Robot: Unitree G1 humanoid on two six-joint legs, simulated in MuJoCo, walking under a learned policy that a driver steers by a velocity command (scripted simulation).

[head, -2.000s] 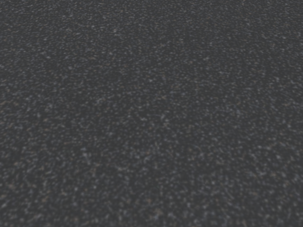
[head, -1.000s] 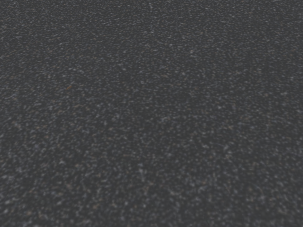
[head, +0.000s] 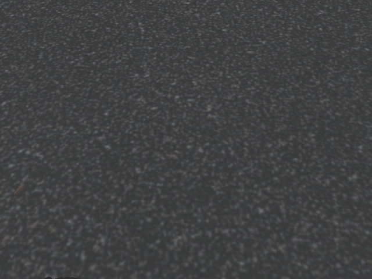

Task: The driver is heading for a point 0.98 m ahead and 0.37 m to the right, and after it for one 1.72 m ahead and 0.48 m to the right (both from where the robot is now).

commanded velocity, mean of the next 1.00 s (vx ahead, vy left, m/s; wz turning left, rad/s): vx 0.15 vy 0.00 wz -0.54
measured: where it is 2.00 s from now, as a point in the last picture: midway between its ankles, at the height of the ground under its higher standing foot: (274, 252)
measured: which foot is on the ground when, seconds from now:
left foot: up 0.00-0.40, down 0.42-0.86, up 0.88-1.00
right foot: down 0.00-0.42, up 0.44-0.84, down 0.86-1.00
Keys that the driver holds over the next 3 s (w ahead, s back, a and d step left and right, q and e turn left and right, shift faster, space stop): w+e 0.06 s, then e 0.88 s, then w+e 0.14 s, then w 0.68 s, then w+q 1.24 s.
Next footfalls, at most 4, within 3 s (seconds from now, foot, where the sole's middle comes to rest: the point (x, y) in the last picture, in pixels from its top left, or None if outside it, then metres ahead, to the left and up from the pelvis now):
0.42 left None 0.38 0.07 -0.76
0.86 right None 0.20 -0.14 -0.76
1.36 left None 0.42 -0.02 -0.76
1.82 right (316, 257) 0.50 -0.43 -0.76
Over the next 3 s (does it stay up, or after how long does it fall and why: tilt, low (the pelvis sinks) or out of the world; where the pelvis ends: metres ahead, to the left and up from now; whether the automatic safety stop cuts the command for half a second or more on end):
stays up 1.03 -0.56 0.02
